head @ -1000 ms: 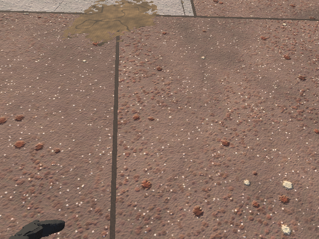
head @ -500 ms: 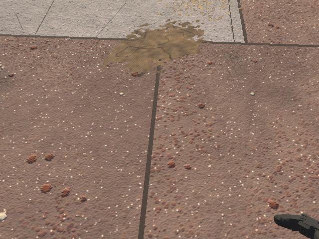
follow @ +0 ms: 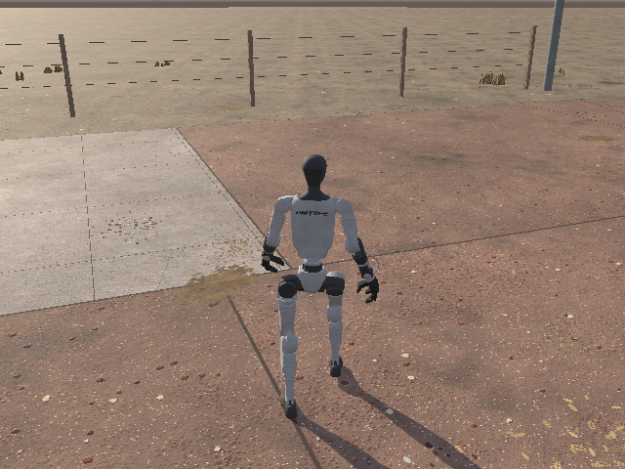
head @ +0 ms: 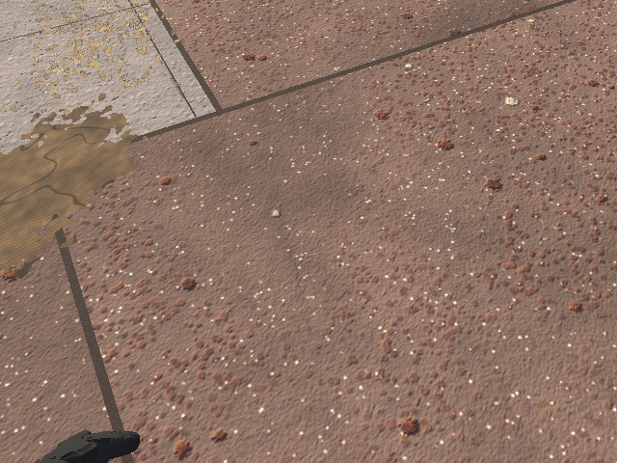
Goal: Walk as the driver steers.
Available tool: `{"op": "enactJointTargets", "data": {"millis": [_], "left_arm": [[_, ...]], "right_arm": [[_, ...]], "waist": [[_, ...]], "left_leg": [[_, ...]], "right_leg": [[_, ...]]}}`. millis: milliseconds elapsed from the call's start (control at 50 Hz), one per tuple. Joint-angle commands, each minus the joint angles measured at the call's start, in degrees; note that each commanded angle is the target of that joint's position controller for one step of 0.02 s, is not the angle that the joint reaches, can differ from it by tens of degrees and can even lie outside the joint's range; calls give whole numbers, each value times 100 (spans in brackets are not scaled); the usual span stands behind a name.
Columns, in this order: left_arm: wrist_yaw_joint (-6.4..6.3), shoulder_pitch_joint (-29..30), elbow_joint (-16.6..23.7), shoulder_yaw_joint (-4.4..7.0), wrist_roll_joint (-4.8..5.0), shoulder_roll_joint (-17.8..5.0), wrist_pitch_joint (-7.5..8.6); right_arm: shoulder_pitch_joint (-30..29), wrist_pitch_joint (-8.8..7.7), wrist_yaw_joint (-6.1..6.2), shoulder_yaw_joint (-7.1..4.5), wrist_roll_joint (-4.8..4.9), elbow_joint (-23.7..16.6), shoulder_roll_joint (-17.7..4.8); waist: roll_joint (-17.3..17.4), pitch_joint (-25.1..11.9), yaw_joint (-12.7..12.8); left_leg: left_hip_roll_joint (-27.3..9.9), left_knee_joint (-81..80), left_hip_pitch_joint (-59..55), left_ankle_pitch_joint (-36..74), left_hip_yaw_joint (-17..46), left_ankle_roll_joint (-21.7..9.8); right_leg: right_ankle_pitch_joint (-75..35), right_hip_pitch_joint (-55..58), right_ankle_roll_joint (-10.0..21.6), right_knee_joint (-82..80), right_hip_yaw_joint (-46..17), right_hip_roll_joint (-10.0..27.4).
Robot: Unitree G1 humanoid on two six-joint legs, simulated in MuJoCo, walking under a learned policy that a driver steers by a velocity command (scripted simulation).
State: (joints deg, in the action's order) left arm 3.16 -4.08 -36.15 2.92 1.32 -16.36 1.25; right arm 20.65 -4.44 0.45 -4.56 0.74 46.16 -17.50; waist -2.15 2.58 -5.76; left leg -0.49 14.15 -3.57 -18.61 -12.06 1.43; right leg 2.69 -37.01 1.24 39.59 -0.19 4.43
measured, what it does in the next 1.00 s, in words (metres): walks ahead: right foot, then left foot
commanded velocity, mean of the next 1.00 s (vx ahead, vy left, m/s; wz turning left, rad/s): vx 0.35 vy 0.00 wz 0.01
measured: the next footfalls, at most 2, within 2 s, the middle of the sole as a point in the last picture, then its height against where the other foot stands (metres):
right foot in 0.08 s outside the picture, level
left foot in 0.62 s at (265, 422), level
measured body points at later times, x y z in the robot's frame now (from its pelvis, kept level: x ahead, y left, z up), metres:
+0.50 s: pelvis +0.28 -0.05 +0.01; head +0.30 -0.06 +0.45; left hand +0.36 +0.23 -0.11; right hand +0.43 -0.31 -0.10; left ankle +0.49 +0.11 -0.68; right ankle +0.18 -0.11 -0.73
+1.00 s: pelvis +0.48 -0.03 +0.00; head +0.49 -0.04 +0.45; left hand +0.56 +0.25 -0.12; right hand +0.64 -0.27 -0.12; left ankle +0.51 +0.07 -0.73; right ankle +0.53 -0.18 -0.74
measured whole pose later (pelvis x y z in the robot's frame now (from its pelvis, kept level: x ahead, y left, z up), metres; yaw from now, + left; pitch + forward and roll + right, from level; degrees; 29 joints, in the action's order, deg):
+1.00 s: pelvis +0.48 -0.03 +0.00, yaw +4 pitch +1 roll +2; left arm -2.0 -12.3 -47.3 1.8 -1.0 -15.5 -0.7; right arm 8.2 -1.2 -0.9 -1.1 -1.3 44.6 -13.2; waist -1.8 0.9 0.2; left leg 4.4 27.3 17.4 -10.6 -1.6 -2.7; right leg 11.0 -20.6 -2.6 32.6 -3.3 4.8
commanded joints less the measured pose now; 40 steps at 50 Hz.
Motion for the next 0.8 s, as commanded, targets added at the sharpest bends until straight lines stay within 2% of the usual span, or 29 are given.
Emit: {"op": "enactJointTargets", "data": {"millis": [20,40,60,80,100,120,140,160,180,200,220,260,320,380,420,500,520,560,580,600,620,640,660,680,700,720,740,780,800], "left_arm": [[68,362,569,127,-12,-441,58],[57,83,538,206,-29,-581,33],[29,-646,368,343,-18,-797,8],[-61,-1660,92,543,6,-1149,-44],[-190,-2005,-3,651,69,-1722,-86],[-141,-1903,272,600,31,-1879,39],[-105,-1830,189,439,-14,-1274,122],[-106,-1608,118,362,-30,-1044,180],[-115,-1191,132,288,-39,-850,211],[-122,-897,153,212,-94,-642,242],[-130,-779,152,176,-160,-573,270],[-142,-806,-15,185,-171,-620,376],[-196,-979,-269,198,-190,-688,456],[-254,-1027,-394,172,-209,-689,465],[-282,-1120,-492,178,-196,-762,467],[-315,-1445,-767,202,-150,-824,361],[-332,-1478,-822,199,-136,-819,299],[-393,-1475,-873,202,-115,-896,178],[-435,-1446,-870,212,-103,-972,141],[-467,-1365,-855,219,-106,-1036,101],[-485,-1243,-833,198,-91,-1035,91],[-476,-1487,-683,69,-269,-733,182],[-309,-2490,-812,-146,-289,-147,272],[-233,-2108,-1080,27,-93,-914,296],[-221,-1384,-757,53,85,-943,279],[-274,-1035,-670,12,24,-808,241],[-337,-976,-699,28,-45,-746,153],[-419,-1488,-865,5,-84,-513,-60],[-460,-1676,-934,-26,-107,-390,-109]], "right_arm": [[-266,7,36,-288,88,-319,-1145],[-270,48,52,-317,115,-319,-1243],[-331,97,66,-316,143,-334,-1267],[-263,95,92,-244,106,-381,-1109],[50,49,64,-17,-194,-589,-384],[99,-152,10,105,-134,-859,-309],[-505,-267,-56,-27,129,-876,-863],[-654,-319,-74,-2,212,-897,-851],[-667,-313,-19,9,100,-773,-781],[-591,-257,-2,-21,6,-703,-802],[-409,-174,-28,-24,8,-626,-774],[-234,-28,-38,9,11,-507,-591],[-652,67,-14,54,6,-601,-441],[-1007,13,-79,78,45,-655,-348],[-1322,-18,-145,116,64,-745,-253],[-1827,-46,-313,175,65,-1010,-145],[-1944,-59,-362,190,19,-1098,-109],[-1870,-91,-446,178,-71,-1201,-119],[-1578,-104,-459,128,-103,-1162,-234],[-1000,-113,-440,29,-117,-1028,-443],[-352,-131,-374,-78,-118,-895,-671],[253,-85,-268,-169,-210,-811,-1174],[154,-55,-227,-91,-257,-814,-1236],[440,40,-209,-32,-187,-873,-772],[-101,87,-190,12,-125,-915,-721],[-565,115,-178,72,-60,-921,-519],[-890,132,-165,134,-68,-938,-362],[-1282,135,-199,124,-188,-922,-370],[-1440,122,-208,110,-218,-913,-394]], "waist": [[646,73,324],[741,-176,522],[696,-581,966],[513,-1094,1438],[-901,-1474,1152],[-1226,-2552,988],[-368,-2057,1283],[-281,-1304,1134],[150,-897,875],[20,-687,680],[-155,-654,532],[-101,-610,447],[2,-240,566],[-30,-81,741],[-18,51,894],[90,286,1116],[138,352,1114],[-6,151,958],[-174,-137,789],[-264,-527,477],[-135,-892,46],[648,-1772,-39],[1701,-2816,496],[604,-3346,-96],[613,-2362,-7],[206,-1545,175],[155,-1065,396],[555,-824,820],[705,-820,911]], "left_leg": [[-1593,139,-3,3958,338,-807],[-1562,707,-55,4977,219,-745],[-1428,1715,143,5559,39,-627],[-1202,3117,1041,5002,-60,-414],[-578,5156,3184,353,-22,-92],[291,6505,4542,-1801,1355,38],[-106,6619,5087,-1218,1786,-53],[-359,6237,5104,-681,1632,-170],[-653,5812,4760,-234,1587,-171],[-824,5457,4366,52,1613,-146],[-910,5384,4004,253,1631,-132],[-914,5169,3795,503,1561,-37],[-884,4466,4250,1334,1614,69],[-668,3369,4213,2429,1633,9],[-543,2765,4149,2826,1510,-53],[-424,2091,4584,2628,1390,-233],[-359,1919,4619,2380,1309,-287],[-69,1743,4209,1827,1012,-429],[143,1737,3766,1612,878,-520],[352,1655,3058,1571,804,-633],[372,1128,1952,2518,898,-809],[-781,1717,-140,5185,2114,-1294],[-2478,1829,-2049,6834,4483,-2621],[-2212,1689,-1932,6312,4279,-2480],[-1978,1409,-1202,5743,3475,-2181],[-1661,1100,-231,5126,3039,-1930],[-1476,817,640,4637,2744,-1798],[-1145,370,2009,4188,2213,-1715],[-1063,301,2308,4277,1998,-1726]], "right_leg": [[477,385,311,-307,351,-248],[761,887,446,-324,532,-476],[678,1887,633,-574,669,-742],[470,3505,858,-756,437,-836],[451,5281,1438,-850,-1840,536],[1915,6179,2426,-1935,-4952,1521],[2009,5843,2023,-2318,-4317,1467],[1620,5009,1784,-2324,-3401,1299],[970,4133,1544,-2296,-2699,1059],[229,3512,1438,-2375,-2201,865],[-127,3111,1395,-2528,-1897,752],[-723,2757,1426,-2767,-1392,708],[-1049,2732,1284,-3026,-733,606],[-903,2869,979,-3155,-143,429],[-770,3025,859,-3283,45,497],[-1194,3974,827,-3104,262,811],[-1723,4120,821,-2875,298,845],[-3401,4307,745,-2239,330,880],[-4361,4398,673,-1796,310,846],[-4918,4391,574,-1096,331,742],[-4657,3973,358,-56,513,517],[-2184,2523,74,1703,598,166],[3692,557,-301,3796,78,-862],[3709,578,-253,4121,-882,-679],[3371,135,-241,3892,-729,-364],[3039,13,-277,3357,-504,-154],[2779,273,-336,2899,-458,-1],[2380,1373,-496,2124,-289,18],[2299,1667,-579,1697,-204,-11]]}}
